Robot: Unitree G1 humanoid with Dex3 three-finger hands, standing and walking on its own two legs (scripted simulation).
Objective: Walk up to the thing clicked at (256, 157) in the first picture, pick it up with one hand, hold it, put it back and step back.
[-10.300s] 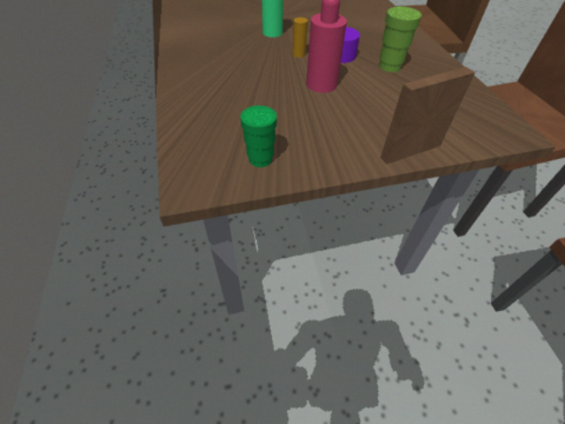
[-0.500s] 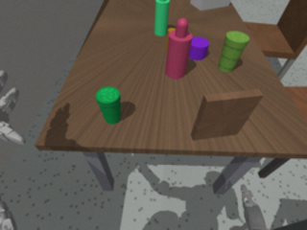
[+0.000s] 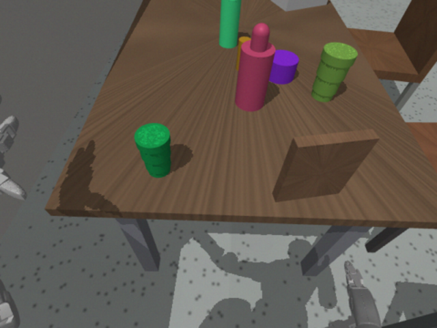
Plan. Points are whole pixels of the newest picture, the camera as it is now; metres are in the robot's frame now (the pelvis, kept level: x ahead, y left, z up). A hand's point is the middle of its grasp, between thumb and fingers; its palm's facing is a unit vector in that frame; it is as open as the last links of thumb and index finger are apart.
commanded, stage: go down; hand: left
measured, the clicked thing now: (156, 153) +0.47 +0.12 +0.02
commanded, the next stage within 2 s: approach in 0.94 s
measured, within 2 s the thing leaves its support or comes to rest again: neither
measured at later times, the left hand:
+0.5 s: hand (18, 148) +0.38 +0.32 +0.14, palm faces +0.03 -1.00 +0.00, open 17.8 cm
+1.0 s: hand (17, 144) +0.38 +0.32 +0.14, palm faces +0.03 -1.00 +0.01, open 17.6 cm
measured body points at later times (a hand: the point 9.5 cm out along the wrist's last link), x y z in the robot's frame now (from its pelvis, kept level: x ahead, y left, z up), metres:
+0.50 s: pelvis +0.00 +0.00 +0.00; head +0.03 +0.02 +0.45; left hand +0.37 +0.37 +0.14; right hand +0.15 -0.26 -0.08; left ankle -0.01 +0.12 -0.73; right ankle -0.02 -0.14 -0.73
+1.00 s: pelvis -0.01 +0.01 +0.00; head +0.03 +0.02 +0.44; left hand +0.38 +0.37 +0.14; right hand +0.14 -0.26 -0.07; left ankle -0.01 +0.12 -0.73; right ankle -0.02 -0.14 -0.73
